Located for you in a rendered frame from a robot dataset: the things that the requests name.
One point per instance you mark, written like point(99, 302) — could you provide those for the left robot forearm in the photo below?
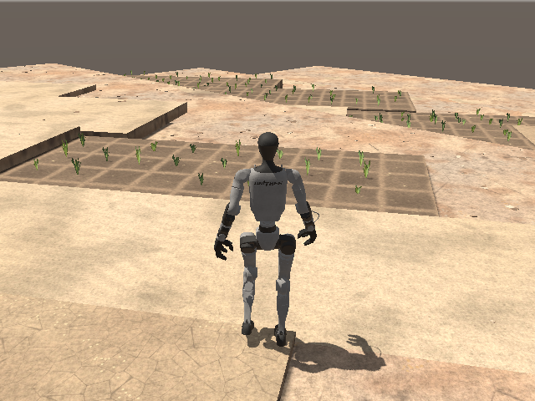
point(226, 225)

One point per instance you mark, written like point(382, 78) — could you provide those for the right robot forearm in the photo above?
point(308, 219)

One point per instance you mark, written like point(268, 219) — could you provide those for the humanoid robot head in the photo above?
point(268, 145)

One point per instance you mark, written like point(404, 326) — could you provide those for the robot right upper arm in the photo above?
point(298, 189)

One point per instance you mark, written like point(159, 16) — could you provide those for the robot right foot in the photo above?
point(281, 339)

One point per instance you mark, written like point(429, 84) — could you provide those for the right robot hand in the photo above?
point(304, 233)

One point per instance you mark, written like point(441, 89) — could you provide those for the left robot hand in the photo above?
point(218, 247)

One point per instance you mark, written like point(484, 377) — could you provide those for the robot left upper arm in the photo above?
point(241, 177)

